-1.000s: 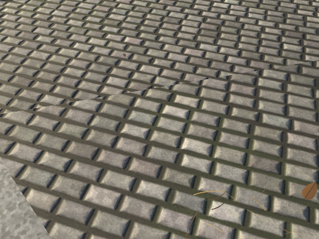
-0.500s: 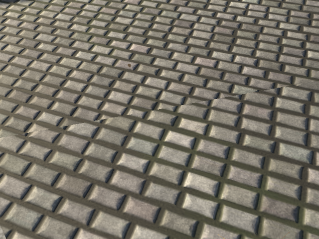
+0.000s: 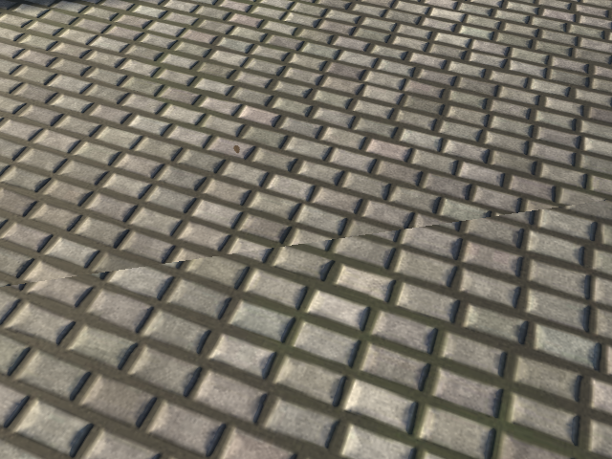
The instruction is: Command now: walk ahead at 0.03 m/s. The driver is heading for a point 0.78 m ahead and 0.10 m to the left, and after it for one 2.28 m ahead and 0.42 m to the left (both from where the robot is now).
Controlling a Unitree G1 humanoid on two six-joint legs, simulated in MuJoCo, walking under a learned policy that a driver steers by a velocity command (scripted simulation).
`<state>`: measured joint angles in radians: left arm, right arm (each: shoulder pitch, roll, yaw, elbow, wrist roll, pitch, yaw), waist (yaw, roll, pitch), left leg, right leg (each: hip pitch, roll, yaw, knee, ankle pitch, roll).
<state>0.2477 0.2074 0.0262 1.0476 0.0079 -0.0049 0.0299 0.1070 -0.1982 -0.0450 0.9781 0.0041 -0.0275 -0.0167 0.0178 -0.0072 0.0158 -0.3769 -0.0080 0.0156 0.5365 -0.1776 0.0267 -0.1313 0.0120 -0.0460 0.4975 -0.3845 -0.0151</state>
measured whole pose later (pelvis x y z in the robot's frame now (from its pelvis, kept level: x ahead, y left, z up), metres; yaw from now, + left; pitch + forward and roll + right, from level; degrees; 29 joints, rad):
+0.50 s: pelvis +0.09 +0.04 +0.01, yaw +0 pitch +0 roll +0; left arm 0.28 0.23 0.06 1.02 -0.04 -0.09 0.01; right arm 0.29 -0.21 -0.06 1.06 0.01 -0.10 0.03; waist -0.02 -0.03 0.01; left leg -0.18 -0.04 0.08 0.42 -0.24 0.07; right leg -0.44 -0.06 0.01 1.18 -0.31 -0.07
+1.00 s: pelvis +0.33 -0.04 +0.00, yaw -1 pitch +1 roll +0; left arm 0.13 0.21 0.06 0.94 0.06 -0.11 -0.02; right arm 0.37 -0.24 -0.05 1.06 -0.07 -0.11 0.06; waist -0.01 0.02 0.05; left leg -0.26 0.00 -0.09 1.09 -0.40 0.11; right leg -0.41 0.02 -0.06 0.53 -0.15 -0.06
